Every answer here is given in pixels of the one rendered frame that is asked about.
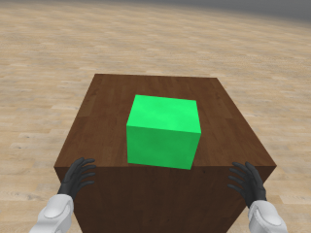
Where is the carton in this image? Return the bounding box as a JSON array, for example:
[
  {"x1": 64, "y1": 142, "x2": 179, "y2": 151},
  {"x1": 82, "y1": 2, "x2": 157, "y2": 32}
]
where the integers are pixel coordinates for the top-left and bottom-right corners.
[{"x1": 126, "y1": 94, "x2": 201, "y2": 170}]

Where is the pedestal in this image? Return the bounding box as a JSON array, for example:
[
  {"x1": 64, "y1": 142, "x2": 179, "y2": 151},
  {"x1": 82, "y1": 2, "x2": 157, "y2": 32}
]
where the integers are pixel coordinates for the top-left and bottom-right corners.
[{"x1": 53, "y1": 73, "x2": 277, "y2": 233}]

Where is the right robot forearm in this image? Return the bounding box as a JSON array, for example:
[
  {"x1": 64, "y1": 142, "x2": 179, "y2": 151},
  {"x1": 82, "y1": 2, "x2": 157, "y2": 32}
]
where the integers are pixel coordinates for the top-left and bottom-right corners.
[{"x1": 248, "y1": 200, "x2": 289, "y2": 233}]

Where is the right robot hand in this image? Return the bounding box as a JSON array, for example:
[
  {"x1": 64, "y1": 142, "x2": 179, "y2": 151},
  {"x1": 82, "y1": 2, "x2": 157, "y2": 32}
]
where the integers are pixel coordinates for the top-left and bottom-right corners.
[{"x1": 227, "y1": 161, "x2": 267, "y2": 209}]

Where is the left robot forearm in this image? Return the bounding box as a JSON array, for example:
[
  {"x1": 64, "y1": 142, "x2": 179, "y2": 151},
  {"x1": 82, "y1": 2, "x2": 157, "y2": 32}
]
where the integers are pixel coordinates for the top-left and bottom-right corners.
[{"x1": 28, "y1": 194, "x2": 74, "y2": 233}]

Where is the left robot hand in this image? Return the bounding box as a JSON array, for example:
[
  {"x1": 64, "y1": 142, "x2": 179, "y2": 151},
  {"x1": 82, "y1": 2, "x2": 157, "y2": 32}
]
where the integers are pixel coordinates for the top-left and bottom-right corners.
[{"x1": 57, "y1": 157, "x2": 96, "y2": 201}]

